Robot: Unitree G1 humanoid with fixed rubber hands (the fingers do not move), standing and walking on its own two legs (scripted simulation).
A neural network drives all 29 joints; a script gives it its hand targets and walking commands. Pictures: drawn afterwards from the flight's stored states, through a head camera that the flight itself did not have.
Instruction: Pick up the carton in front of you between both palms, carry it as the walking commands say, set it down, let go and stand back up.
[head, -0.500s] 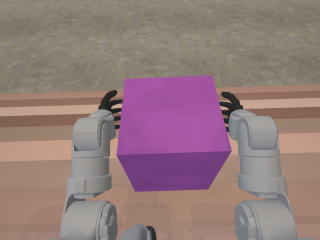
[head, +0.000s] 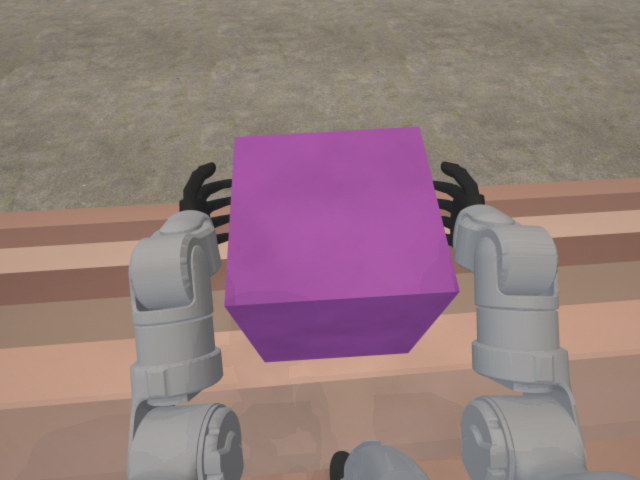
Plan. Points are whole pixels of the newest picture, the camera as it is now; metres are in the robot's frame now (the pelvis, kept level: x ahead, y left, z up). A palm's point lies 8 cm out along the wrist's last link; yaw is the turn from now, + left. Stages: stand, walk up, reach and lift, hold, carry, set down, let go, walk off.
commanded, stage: carry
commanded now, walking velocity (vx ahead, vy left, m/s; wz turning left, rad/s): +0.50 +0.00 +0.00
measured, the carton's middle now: (332, 259) +0.37 -0.02 +0.06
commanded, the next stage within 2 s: none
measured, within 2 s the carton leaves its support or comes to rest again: neither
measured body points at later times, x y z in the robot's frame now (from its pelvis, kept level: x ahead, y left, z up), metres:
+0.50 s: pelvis +0.37 -0.03 -0.21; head +0.41 -0.05 +0.23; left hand +0.75 +0.10 -0.11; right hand +0.73 -0.20 -0.13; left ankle +0.44 +0.01 -0.93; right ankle +0.21 -0.06 -0.73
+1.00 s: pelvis +0.75 -0.11 -0.38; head +0.78 -0.10 +0.06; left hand +1.09 +0.07 -0.32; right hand +1.12 -0.23 -0.31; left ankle +0.74 +0.03 -0.99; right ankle +0.74 -0.15 -1.08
